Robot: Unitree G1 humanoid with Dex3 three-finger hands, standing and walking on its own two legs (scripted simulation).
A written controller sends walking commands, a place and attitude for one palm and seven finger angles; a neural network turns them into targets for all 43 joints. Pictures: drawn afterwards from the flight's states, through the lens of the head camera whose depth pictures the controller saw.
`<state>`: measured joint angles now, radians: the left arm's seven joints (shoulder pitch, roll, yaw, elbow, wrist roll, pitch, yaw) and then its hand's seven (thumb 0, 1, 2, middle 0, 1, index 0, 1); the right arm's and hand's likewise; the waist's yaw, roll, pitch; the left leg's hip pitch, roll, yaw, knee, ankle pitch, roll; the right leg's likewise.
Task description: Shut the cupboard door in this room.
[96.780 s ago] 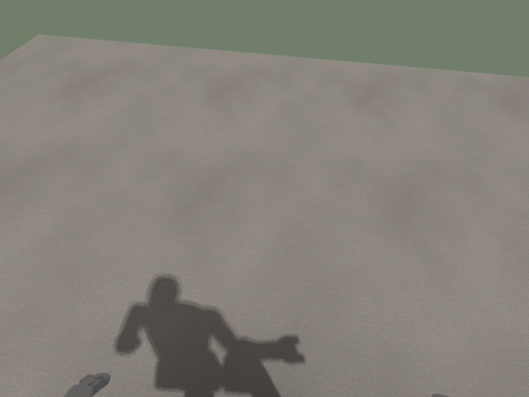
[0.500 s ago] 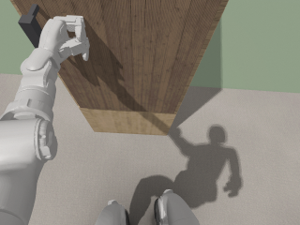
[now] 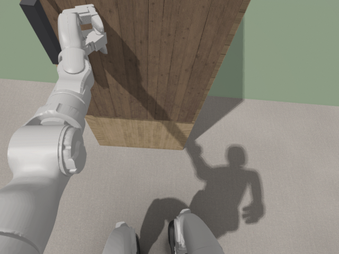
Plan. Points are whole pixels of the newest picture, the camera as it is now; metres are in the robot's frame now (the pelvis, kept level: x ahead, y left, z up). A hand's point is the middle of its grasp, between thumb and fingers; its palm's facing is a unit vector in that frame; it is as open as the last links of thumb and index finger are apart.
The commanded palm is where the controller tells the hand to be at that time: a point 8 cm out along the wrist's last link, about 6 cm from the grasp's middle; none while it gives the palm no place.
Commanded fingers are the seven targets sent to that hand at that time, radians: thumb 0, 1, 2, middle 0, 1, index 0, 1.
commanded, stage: pull the fist back off the door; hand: left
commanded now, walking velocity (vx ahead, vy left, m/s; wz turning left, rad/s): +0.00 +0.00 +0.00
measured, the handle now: (49, 28) +0.60 +0.18 +0.12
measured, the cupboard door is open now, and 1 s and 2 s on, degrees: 0 0 0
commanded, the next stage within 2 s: draw the hand back to the body in 0.58 s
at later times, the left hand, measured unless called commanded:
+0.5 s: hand (107, 51) +0.54 +0.06 +0.11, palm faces +0.02 -1.00 +0.00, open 3.1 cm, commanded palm +0.50 +0.11 +0.13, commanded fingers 0.00 0.90 0.90 -1.30 -1.50 -1.30 -1.50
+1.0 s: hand (74, 73) +0.45 +0.11 +0.15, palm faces +0.05 -1.00 -0.04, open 3.1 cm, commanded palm +0.41 +0.16 +0.16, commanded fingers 0.00 0.90 0.90 -1.30 -1.50 -1.30 -1.50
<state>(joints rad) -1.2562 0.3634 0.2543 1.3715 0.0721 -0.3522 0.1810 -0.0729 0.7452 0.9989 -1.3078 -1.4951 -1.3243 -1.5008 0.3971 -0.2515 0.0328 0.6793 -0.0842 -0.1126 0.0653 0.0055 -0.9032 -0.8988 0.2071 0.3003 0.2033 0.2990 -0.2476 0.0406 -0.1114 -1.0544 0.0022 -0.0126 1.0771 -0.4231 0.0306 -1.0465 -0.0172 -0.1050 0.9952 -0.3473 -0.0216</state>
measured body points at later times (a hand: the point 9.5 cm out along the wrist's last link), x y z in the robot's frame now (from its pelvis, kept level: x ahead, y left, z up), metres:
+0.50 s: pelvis +0.04 +0.00 +0.03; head +0.15 -0.02 +0.47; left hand +0.53 +0.11 +0.11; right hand +0.03 -0.26 -0.09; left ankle +0.04 +0.10 -0.66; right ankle +0.06 -0.11 -0.66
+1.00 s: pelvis +0.06 -0.02 +0.06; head +0.10 -0.04 +0.51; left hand +0.44 +0.17 +0.16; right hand +0.17 -0.27 -0.06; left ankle +0.04 +0.10 -0.66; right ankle +0.06 -0.11 -0.66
